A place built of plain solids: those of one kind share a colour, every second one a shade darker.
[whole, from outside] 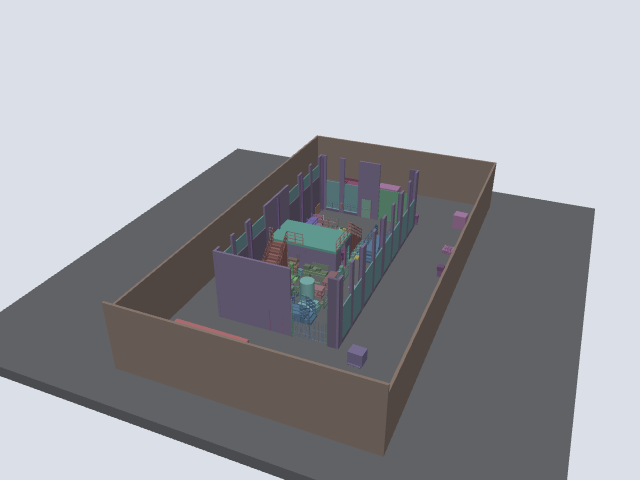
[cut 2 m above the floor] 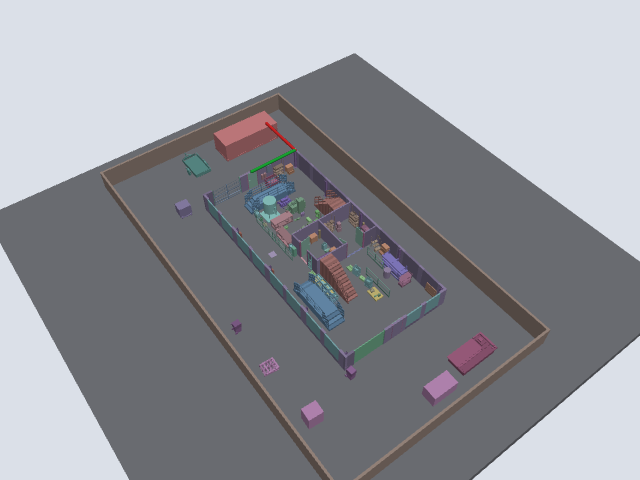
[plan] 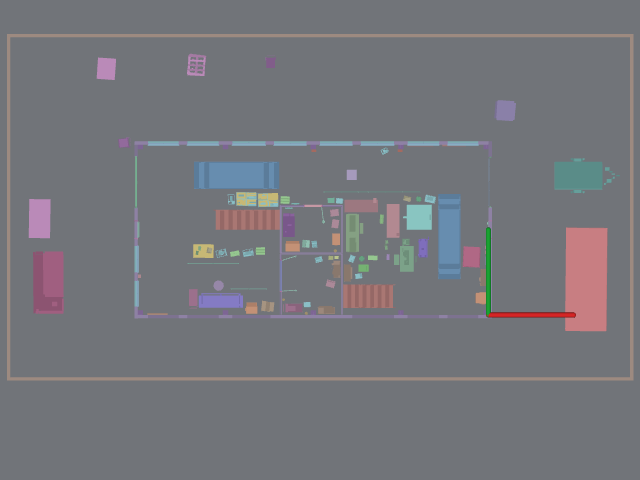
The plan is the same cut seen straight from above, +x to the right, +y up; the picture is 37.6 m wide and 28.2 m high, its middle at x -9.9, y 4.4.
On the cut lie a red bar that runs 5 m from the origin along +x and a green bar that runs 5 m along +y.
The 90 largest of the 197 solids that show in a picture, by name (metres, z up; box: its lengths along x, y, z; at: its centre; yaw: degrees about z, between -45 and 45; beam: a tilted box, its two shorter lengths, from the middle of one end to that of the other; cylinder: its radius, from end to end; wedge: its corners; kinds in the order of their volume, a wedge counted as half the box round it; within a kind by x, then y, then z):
{
 "yard_bound_1": {"box": [0.2, 20.37, 5.19], "at": [-28.19, 6.32, 2.54]},
 "yard_bound_2": {"box": [36.8, 0.2, 5.19], "at": [-9.89, -3.76, 2.54]},
 "yard_bound_3": {"box": [36.8, 0.2, 5.19], "at": [-9.89, 16.41, 2.54]},
 "yard_bound_4": {"box": [0.2, 20.37, 5.89], "at": [8.41, 6.32, 2.9]},
 "beyond_container_1": {"box": [2.32, 5.99, 2.59], "at": [5.75, 2.07, 1.24], "yaw": -0.5},
 "beyond_container_2": {"box": [2.4, 6.06, 2.65], "at": [5.75, 2.07, 1.27], "yaw": -0.5},
 "wall_1": {"box": [0.2, 0.71, 6.25], "at": [-20.7, 0.15, 3.08]},
 "wall_2": {"box": [0.2, 0.51, 6.25], "at": [-20.7, 2.25, 3.08]},
 "wall_3": {"box": [0.2, 2.26, 6.25], "at": [-20.7, 5.17, 3.08]},
 "wall_4": {"box": [0.2, 0.91, 6.25], "at": [-20.7, 9.75, 3.08]},
 "wall_5": {"box": [0.81, 0.2, 6.25], "at": [-20.4, -0.1, 3.08]},
 "wall_6": {"box": [0.81, 0.2, 6.25], "at": [-20.4, 10.1, 3.08]},
 "wall_7": {"box": [1.81, 0.2, 4.15], "at": [-19.1, -0.1, 2.02]},
 "wall_8": {"box": [0.51, 0.2, 6.25], "at": [-17.95, -0.1, 3.08]},
 "wall_9": {"box": [0.51, 0.2, 6.25], "at": [-17.95, 10.1, 3.08]},
 "wall_10": {"box": [1.86, 0.2, 4.15], "at": [-16.77, -0.1, 2.02]},
 "wall_11": {"box": [0.81, 0.2, 6.25], "at": [-15.45, -0.1, 3.08]},
 "wall_12": {"box": [0.81, 0.2, 6.25], "at": [-15.45, 10.1, 3.08]},
 "wall_13": {"box": [2.26, 0.2, 4.15], "at": [-13.93, -0.1, 2.02]},
 "wall_14": {"box": [0.51, 0.2, 6.25], "at": [-12.85, 10.1, 3.08]},
 "wall_15": {"box": [0.61, 0.2, 6.25], "at": [-12.5, -0.1, 3.08]},
 "wall_16": {"box": [0.06, 2.86, 2.77], "at": [-12.23, 5.03, 1.33]},
 "wall_17": {"box": [0.06, 2.8, 2.65], "at": [-12.17, 5.0, 1.27]},
 "wall_18": {"box": [3.6, 0.2, 6.25], "at": [-10.4, -0.1, 3.08]},
 "wall_19": {"box": [3.6, 0.06, 2.65], "at": [-10.4, 3.57, 1.27]},
 "wall_20": {"box": [3.6, 0.06, 2.65], "at": [-10.4, 3.63, 1.27]},
 "wall_21": {"box": [0.81, 0.2, 6.25], "at": [-10.3, 10.1, 3.08]},
 "wall_22": {"box": [0.06, 3.6, 2.65], "at": [-8.63, 1.8, 1.27]},
 "wall_23": {"box": [0.06, 2.8, 2.65], "at": [-8.63, 5.0, 1.27]},
 "wall_24": {"box": [0.06, 3.6, 2.77], "at": [-8.57, 1.8, 1.33]},
 "wall_25": {"box": [0.06, 2.86, 2.77], "at": [-8.57, 5.03, 1.33]},
 "wall_26": {"box": [0.61, 0.2, 6.25], "at": [-8.3, -0.1, 3.08]},
 "wall_27": {"box": [0.51, 0.2, 6.25], "at": [-7.75, 10.1, 3.08]},
 "wall_28": {"box": [2.46, 0.2, 4.15], "at": [-6.78, -0.1, 2.02]},
 "wall_29": {"box": [0.81, 0.2, 6.25], "at": [-5.15, -0.1, 3.08]},
 "wall_30": {"box": [0.81, 0.2, 6.25], "at": [-5.15, 10.1, 3.08]},
 "wall_31": {"box": [1.86, 0.2, 4.15], "at": [-3.83, -0.1, 2.02]},
 "wall_32": {"box": [0.51, 0.2, 6.25], "at": [-2.65, -0.1, 3.08]},
 "wall_33": {"box": [0.51, 0.2, 6.25], "at": [-2.65, 10.1, 3.08]},
 "wall_34": {"box": [1.81, 0.2, 4.15], "at": [-1.5, -0.1, 2.02]},
 "wall_35": {"box": [0.81, 0.2, 6.25], "at": [-0.2, -0.1, 3.08]},
 "wall_36": {"box": [0.81, 0.2, 6.25], "at": [-0.2, 10.1, 3.08]},
 "wall_37": {"box": [0.2, 6.51, 6.25], "at": [0.1, 3.05, 3.08]},
 "wall_38": {"box": [0.2, 0.91, 6.25], "at": [0.1, 9.75, 3.08]},
 "stair_1": {"box": [0.27, 1.18, 0.94], "at": [-14.89, 5.59, 0.42]},
 "stair_2": {"box": [0.27, 1.18, 1.11], "at": [-14.64, 5.59, 0.51]},
 "stair_3": {"box": [0.27, 1.18, 1.29], "at": [-14.39, 5.59, 0.6]},
 "stair_4": {"box": [0.27, 1.18, 1.47], "at": [-14.15, 5.59, 0.69]},
 "stair_5": {"box": [0.27, 1.18, 1.65], "at": [-13.9, 5.59, 0.77]},
 "stair_6": {"box": [0.27, 1.18, 1.82], "at": [-13.65, 5.59, 0.86]},
 "stair_7": {"box": [0.27, 1.18, 2.0], "at": [-13.4, 5.59, 0.95]},
 "stair_8": {"box": [0.27, 1.18, 2.18], "at": [-13.15, 5.59, 1.04]},
 "stair_9": {"box": [0.27, 1.18, 2.36], "at": [-12.9, 5.59, 1.13]},
 "stair_10": {"box": [0.27, 1.18, 2.54], "at": [-12.65, 5.59, 1.22]},
 "stair_11": {"box": [0.27, 1.18, 2.71], "at": [-12.4, 5.59, 1.31]},
 "stair_12": {"box": [0.24, 1.39, 2.69], "at": [-8.41, 1.09, 1.29]},
 "stair_13": {"box": [0.24, 1.39, 2.48], "at": [-8.19, 1.09, 1.19]},
 "stair_14": {"box": [0.24, 1.39, 2.28], "at": [-7.96, 1.09, 1.09]},
 "stair_15": {"box": [0.24, 1.39, 2.08], "at": [-7.74, 1.09, 0.99]},
 "stair_16": {"box": [0.24, 1.39, 1.88], "at": [-7.52, 1.09, 0.89]},
 "stair_17": {"box": [0.24, 1.39, 1.67], "at": [-7.29, 1.09, 0.79]},
 "stair_18": {"box": [0.24, 1.39, 1.47], "at": [-7.07, 1.09, 0.69]},
 "stair_19": {"box": [0.24, 1.39, 1.27], "at": [-6.85, 1.09, 0.58]},
 "stair_20": {"box": [0.24, 1.39, 1.06], "at": [-6.63, 1.09, 0.48]},
 "staging_1": {"box": [0.32, 1.6, 0.59], "at": [-16.54, 8.2, 0.24]},
 "staging_2": {"box": [3.2, 1.6, 0.77], "at": [-14.8, 8.2, 0.34]},
 "staging_3": {"box": [0.32, 1.6, 0.59], "at": [-13.06, 8.2, 0.24]},
 "staging_4": {"box": [1.3, 3.2, 0.73], "at": [-2.3, 4.6, 0.32]},
 "raised_floor_deck_1": {"box": [3.78, 6.52, 0.24], "at": [-10.4, 3.23, 2.72]},
 "window_pane_1": {"box": [0.1, 1.5, 3.06], "at": [-20.75, 1.25, 1.87]},
 "window_pane_2": {"box": [0.1, 1.55, 3.06], "at": [-20.75, 3.27, 1.87]},
 "window_pane_3": {"box": [1.8, 0.1, 3.06], "at": [-19.1, 10.15, 1.87]},
 "window_pane_4": {"box": [1.85, 0.1, 3.06], "at": [-16.77, 10.15, 1.87]},
 "window_pane_5": {"box": [1.95, 0.1, 3.06], "at": [-14.07, 10.15, 1.87]},
 "window_pane_6": {"box": [1.9, 0.1, 3.06], "at": [-11.65, 10.15, 1.87]},
 "window_pane_7": {"box": [1.9, 0.1, 3.06], "at": [-8.95, 10.15, 1.87]},
 "window_pane_8": {"box": [1.95, 0.1, 3.06], "at": [-6.53, 10.15, 1.87]},
 "window_pane_9": {"box": [1.85, 0.1, 3.06], "at": [-3.83, 10.15, 1.87]},
 "window_pane_10": {"box": [1.8, 0.1, 3.06], "at": [-1.5, 10.15, 1.87]},
 "beyond_pallets_1": {"box": [1.25, 2.29, 1.21], "at": [-26.37, 5.65, 0.59], "yaw": -0.8},
 "beyond_pallets_2": {"box": [1.07, 1.26, 1.47], "at": [-22.45, 14.46, 0.73], "yaw": -3.9},
 "beyond_skip_1": {"box": [1.63, 3.29, 0.46], "at": [-25.86, 1.89, 0.79], "yaw": 0.4},
 "air_vessel_1": {"box": [1.48, 1.48, 0.17], "at": [-4.07, 5.74, 0.04]},
 "air_vessel_2": {"cylinder": 0.6, "from": [-4.07, 5.74, 0.73], "to": [-4.07, 5.74, 2.44]},
 "beyond_tote_tank_1": {"box": [0.98, 1.18, 1.02], "at": [0.99, 12.0, 0.63], "yaw": -3.7},
 "surface_grinder_1": {"box": [0.31, 0.61, 1.67], "at": [-5.4, 3.24, 0.79]},
 "surface_grinder_2": {"box": [0.78, 1.5, 0.62], "at": [-4.8, 3.29, 0.45]},
 "roller_shutter_1": {"box": [0.06, 2.86, 3.55], "at": [-20.72, 7.8, 1.73]},
 "stillage_1": {"box": [0.88, 1.08, 0.37], "at": [-0.99, 3.4, 0.14], "yaw": -2.6},
 "centre_lathe_1": {"box": [0.65, 2.08, 0.25], "at": [-7.99, 4.81, 0.69]}
}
